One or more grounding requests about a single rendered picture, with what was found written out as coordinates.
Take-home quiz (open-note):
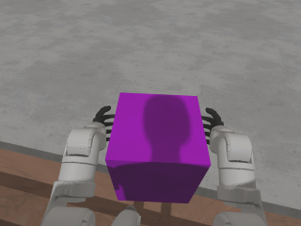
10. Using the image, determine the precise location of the right robot upper arm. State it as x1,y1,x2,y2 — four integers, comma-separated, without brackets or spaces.
213,211,266,226

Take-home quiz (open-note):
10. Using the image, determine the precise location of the robot right hand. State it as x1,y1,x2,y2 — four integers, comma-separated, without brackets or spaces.
201,107,224,145

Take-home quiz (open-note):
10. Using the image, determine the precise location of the robot left forearm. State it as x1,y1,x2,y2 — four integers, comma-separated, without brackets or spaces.
40,121,106,226

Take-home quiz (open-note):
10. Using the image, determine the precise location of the robot right forearm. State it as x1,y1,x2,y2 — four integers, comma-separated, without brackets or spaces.
209,125,268,226

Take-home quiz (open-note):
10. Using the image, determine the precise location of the robot left hand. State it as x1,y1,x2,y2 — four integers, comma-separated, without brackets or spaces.
93,105,115,141

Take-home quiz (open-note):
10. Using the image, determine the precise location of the robot left thigh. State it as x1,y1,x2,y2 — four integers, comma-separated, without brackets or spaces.
111,209,141,226

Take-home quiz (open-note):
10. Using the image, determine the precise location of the left robot upper arm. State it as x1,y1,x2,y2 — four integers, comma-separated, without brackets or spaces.
41,206,96,226

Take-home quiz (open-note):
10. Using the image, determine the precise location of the robot left shin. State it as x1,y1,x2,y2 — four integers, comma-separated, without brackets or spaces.
126,205,138,214

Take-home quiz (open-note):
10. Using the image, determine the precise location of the carton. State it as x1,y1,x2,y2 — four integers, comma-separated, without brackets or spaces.
105,92,212,203

